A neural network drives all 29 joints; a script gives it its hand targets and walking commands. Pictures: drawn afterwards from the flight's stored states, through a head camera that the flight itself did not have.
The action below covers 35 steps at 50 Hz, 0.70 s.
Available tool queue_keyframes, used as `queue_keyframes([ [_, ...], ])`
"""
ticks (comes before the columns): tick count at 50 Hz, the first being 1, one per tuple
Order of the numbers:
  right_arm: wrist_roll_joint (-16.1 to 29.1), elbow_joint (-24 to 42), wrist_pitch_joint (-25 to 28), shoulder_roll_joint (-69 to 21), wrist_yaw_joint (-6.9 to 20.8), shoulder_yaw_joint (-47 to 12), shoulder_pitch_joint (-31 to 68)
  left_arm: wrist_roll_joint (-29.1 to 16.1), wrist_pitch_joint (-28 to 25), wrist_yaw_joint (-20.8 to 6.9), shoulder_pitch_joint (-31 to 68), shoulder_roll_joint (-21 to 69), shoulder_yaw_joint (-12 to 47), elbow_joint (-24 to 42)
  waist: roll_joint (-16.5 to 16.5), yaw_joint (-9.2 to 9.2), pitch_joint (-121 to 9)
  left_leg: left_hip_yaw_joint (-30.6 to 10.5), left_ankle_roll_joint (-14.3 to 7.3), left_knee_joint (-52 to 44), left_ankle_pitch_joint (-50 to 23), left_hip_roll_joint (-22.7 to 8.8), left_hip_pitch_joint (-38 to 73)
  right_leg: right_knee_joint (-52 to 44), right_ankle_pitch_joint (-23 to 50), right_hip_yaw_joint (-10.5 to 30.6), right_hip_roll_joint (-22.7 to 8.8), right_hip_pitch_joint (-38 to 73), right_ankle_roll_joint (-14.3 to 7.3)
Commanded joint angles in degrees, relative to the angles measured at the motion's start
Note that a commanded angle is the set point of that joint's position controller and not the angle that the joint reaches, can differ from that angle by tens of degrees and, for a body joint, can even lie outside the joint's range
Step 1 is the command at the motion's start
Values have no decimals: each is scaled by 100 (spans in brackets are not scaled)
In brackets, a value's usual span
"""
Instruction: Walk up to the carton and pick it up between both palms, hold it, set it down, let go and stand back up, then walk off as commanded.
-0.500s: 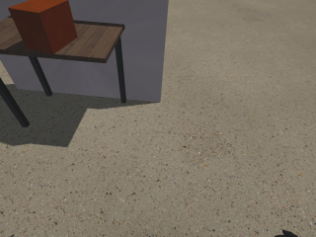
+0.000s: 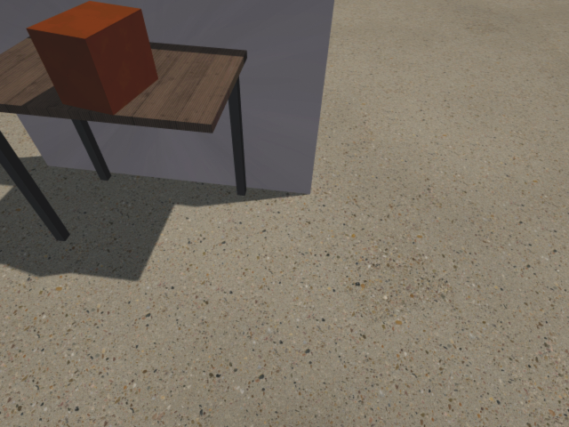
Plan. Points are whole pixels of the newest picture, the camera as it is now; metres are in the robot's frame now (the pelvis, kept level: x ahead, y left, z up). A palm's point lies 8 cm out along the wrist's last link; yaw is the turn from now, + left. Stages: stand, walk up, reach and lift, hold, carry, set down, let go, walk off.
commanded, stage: walk up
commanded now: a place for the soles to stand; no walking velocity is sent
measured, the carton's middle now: (101, 57) +1.08 +0.49 +0.04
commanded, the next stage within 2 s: none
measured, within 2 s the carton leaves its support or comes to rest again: neither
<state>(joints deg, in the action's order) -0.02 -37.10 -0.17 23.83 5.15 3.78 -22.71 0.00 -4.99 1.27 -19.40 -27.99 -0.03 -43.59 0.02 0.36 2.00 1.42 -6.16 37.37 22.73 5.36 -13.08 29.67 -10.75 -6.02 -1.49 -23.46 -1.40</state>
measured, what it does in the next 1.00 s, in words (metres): walks ahead: left foot, then right foot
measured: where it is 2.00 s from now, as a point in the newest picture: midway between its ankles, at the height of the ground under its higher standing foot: (187, 378)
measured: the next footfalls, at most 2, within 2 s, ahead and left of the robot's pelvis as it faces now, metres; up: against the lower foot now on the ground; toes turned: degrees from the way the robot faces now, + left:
left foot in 0.28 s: +0.12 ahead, +0.16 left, +0.00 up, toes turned +4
right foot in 0.58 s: +0.28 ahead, -0.04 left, +0.00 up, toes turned -3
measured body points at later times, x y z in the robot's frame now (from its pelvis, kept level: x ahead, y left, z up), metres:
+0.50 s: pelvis +0.11 +0.08 +0.00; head +0.12 +0.08 +0.45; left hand +0.18 +0.42 -0.09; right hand +0.15 -0.25 -0.09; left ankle +0.08 +0.16 -0.72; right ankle +0.18 -0.07 -0.69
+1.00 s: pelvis +0.23 +0.17 -0.01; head +0.24 +0.17 +0.44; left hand +0.28 +0.52 -0.10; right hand +0.32 -0.16 -0.10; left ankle +0.25 +0.25 -0.72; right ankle +0.23 +0.00 -0.66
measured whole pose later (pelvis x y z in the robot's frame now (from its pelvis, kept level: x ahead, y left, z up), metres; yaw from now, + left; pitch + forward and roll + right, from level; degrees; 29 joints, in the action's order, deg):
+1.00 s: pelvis +0.23 +0.17 -0.01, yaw +4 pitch -1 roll -3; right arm 0.0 -37.0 -0.5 26.0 5.4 5.9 -21.6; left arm 0.0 -3.4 2.0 -20.6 -27.2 0.0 -44.1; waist -3.0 1.4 2.0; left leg 3.2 -2.7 46.6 22.3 -1.4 -23.5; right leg 65.6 -23.7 0.9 -2.9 -29.3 -2.3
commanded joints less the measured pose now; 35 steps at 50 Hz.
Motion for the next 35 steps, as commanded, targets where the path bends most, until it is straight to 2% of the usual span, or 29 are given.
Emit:
queue_keyframes([
  [1,-271,775,163,741,-93,318,121,-6,-147,346,-1765,-1840,-899,-94,630,-596,-853,-221,807,2820,937,-224,-2856,-1405,-2288,4155,-2626,2974,-1398],
  [2,-346,638,20,1461,-121,497,295,-24,-143,327,-882,-1845,-847,57,-316,-162,-360,-978,690,3089,1308,-758,-2752,-1834,-3893,4575,-2959,1705,-1729],
  [3,-310,526,-43,1559,-45,572,254,-7,-167,334,-560,-1861,-829,178,-352,42,-72,-901,668,3218,943,-916,-2691,-1784,-4047,4069,-2766,1419,-1598],
  [4,-297,398,-57,1595,6,584,234,34,-170,316,-417,-1692,-748,251,-171,100,66,-798,668,3005,754,-1006,-2644,-1783,-3613,3500,-2401,1091,-1464],
  [5,-266,270,-112,1583,63,617,100,77,-165,294,-290,-1753,-741,213,187,263,123,-718,596,2817,668,-1066,-2256,-1833,-3554,2903,-2075,493,-1204],
  [6,-285,154,-111,1434,131,599,-127,114,-206,261,-182,-1609,-721,265,486,301,96,-514,608,2588,522,-1006,-1986,-1780,-3285,2381,-1810,221,-1069],
  [8,-219,261,-133,1293,295,546,94,166,-173,217,9,-1728,-777,269,723,313,172,-288,579,2011,585,-1030,-1255,-1794,-3276,1859,-1607,-530,-956],
  [9,-175,283,-144,1252,341,570,68,237,-160,218,74,-1847,-849,264,803,365,9,-59,512,1670,963,-970,-1068,-1723,-3325,1743,-1613,-537,-944],
  [11,-158,221,-144,1287,342,590,-209,288,-122,193,312,-1846,-847,399,962,560,-143,-53,446,905,951,-1151,-583,-1496,-2999,1670,-1663,-526,-927],
  [12,-175,39,-106,1268,314,629,-712,296,-82,180,550,-1893,-869,420,799,829,-264,184,405,238,506,-1084,410,-1009,-2932,1172,-1470,-1061,-742],
  [13,-263,-128,-40,1319,236,699,-1043,320,-7,158,499,-1496,-773,399,-17,946,-238,513,401,-539,714,-645,1108,210,-3147,683,-885,-1639,-528],
  [14,-352,-185,15,1562,127,801,-1472,235,36,116,315,-1034,-629,388,-1646,1126,67,-903,252,-1612,1956,-1090,1491,2397,-3091,110,-285,-2711,-305],
  [15,-337,210,127,2067,-8,813,-671,-31,8,176,534,-641,-457,606,-1656,918,432,-3496,-130,-2880,3236,-2383,625,3558,-2255,434,500,-3363,21],
  [16,-209,324,148,2097,-77,852,-158,-44,19,232,432,-1074,-533,486,-774,734,512,-3556,-178,-3109,2918,-2690,83,3626,-1634,1110,111,-2766,10],
  [17,-208,383,151,1861,-128,795,325,-121,45,175,-23,-1254,-569,113,-537,304,515,-2690,-41,-2850,2461,-2206,30,3608,-1126,1031,-75,-2406,60],
  [19,-287,516,156,1520,-188,633,351,-88,15,99,-444,-1222,-622,-87,-416,109,399,-1541,-114,-2258,958,-1600,190,3045,-831,762,-174,-1792,170],
  [20,-289,479,167,1466,-177,604,119,-61,1,83,-511,-1116,-606,-117,-619,195,385,-1232,-203,-2141,286,-1559,249,2723,-765,550,-132,-1693,195],
  [22,-322,506,179,1382,-166,571,-211,-96,-14,64,-257,-866,-544,49,-832,371,218,-925,-385,-1715,-1349,-1525,873,2247,-904,387,-20,-1829,151],
  [23,-303,546,182,1371,-158,596,-454,-72,-21,79,-127,-814,-512,142,-775,506,109,-871,-437,-1433,-2142,-1618,1180,2002,-966,250,-45,-1863,90],
  [25,-310,550,139,1340,-156,569,-343,-71,-103,89,-279,-677,-453,197,-1007,421,-366,-581,-593,-915,-2971,-1643,1259,1379,-818,-124,-6,-1234,-18],
  [26,-316,590,109,1304,-163,567,-256,-66,-153,100,-272,-697,-465,170,-952,397,-339,-556,-615,-639,-3171,-1606,994,941,-732,-256,93,-824,-37],
  [27,-287,659,100,1308,-145,551,-61,-66,-195,134,-600,-607,-471,43,-972,134,-521,-209,-463,-215,-3330,-1469,645,263,-3,-435,206,32,-63],
  [28,-228,686,101,1235,-149,526,64,0,-235,200,-1163,-764,-569,-93,-612,-228,-854,-27,-251,563,-3566,-1266,296,-198,408,-529,456,1170,-48],
  [29,-207,705,99,991,-130,431,-46,33,-290,258,-1694,-1140,-730,-165,16,-515,-1095,-28,2,1538,-2332,-1096,-895,-258,205,362,-130,2456,-97],
  [30,-254,778,137,737,-140,318,-278,61,-251,303,-1923,-1773,-922,-127,756,-536,-1317,50,302,2563,-596,-586,-2404,-515,-818,2869,-1624,3321,-737],
  [31,-223,760,8,1217,-148,452,-45,2,-203,313,-1419,-2079,-952,44,488,-351,-985,-550,435,3090,997,-598,-2708,-1449,-2855,4643,-2514,2391,-1370],
  [32,-284,677,-80,1481,-140,517,216,-1,-205,317,-998,-1897,-872,87,-233,-198,-196,-788,448,3322,974,-968,-2969,-1589,-3806,4400,-2557,1697,-1481],
  [33,-279,616,-80,1547,-88,561,433,38,-191,336,-800,-1772,-806,156,-348,-92,299,-765,502,3189,744,-1135,-2974,-1602,-3612,4015,-2416,1174,-1484],
  [35,-276,397,-90,1415,-8,614,232,59,-226,295,-660,-1628,-754,109,227,96,285,-662,550,2603,559,-1216,-2632,-1408,-2739,2884,-1882,750,-1221],
])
